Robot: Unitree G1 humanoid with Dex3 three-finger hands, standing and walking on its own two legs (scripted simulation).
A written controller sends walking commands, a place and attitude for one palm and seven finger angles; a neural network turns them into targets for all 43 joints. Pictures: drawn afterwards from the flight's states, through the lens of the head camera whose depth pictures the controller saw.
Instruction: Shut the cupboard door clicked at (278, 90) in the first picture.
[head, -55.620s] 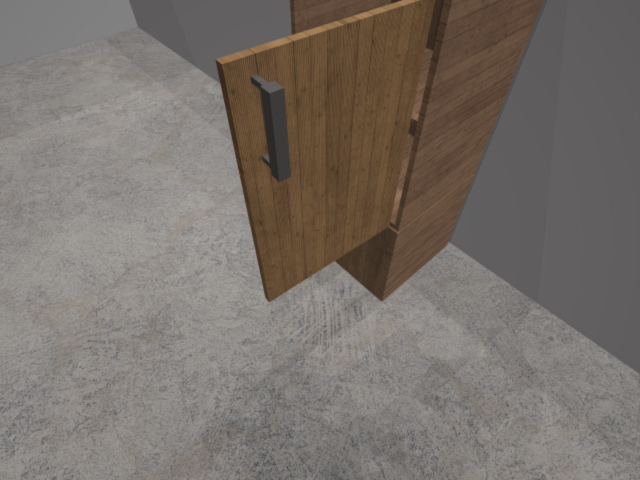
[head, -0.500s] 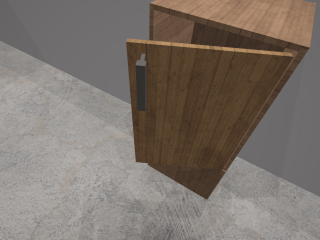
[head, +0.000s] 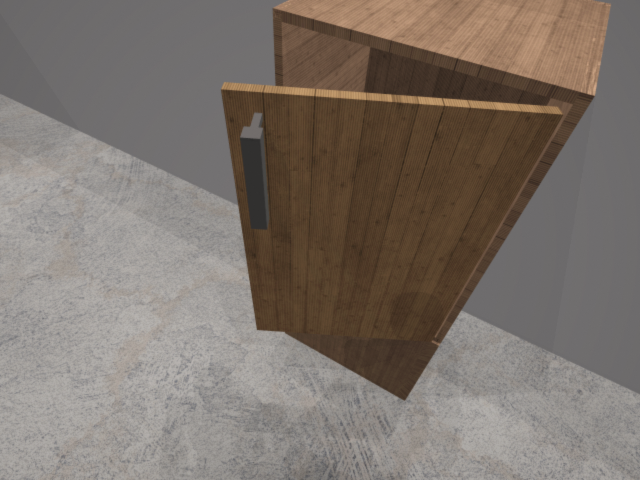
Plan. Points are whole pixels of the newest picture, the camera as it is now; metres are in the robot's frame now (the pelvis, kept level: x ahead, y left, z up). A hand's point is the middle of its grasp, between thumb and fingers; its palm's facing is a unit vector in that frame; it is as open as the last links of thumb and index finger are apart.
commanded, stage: shuffle to correct the standing spot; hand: left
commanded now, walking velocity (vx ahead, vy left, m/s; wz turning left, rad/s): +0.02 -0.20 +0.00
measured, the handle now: (258, 173) +0.46 +0.12 +0.14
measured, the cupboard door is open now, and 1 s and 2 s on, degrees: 27 27 27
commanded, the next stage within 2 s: come to a stop and stand still in 0.24 s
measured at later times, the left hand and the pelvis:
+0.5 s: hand out of the picture -0.01 +0.09 -0.18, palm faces +0.03 -0.99 -0.17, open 7.4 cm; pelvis -0.01 -0.07 -0.01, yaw +0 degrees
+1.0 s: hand out of the picture +0.00 +0.15 -0.18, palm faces +0.01 -0.97 -0.24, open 7.4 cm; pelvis -0.02 -0.04 -0.01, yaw +0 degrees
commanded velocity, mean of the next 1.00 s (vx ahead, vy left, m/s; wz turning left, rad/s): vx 0.00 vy -0.01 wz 0.00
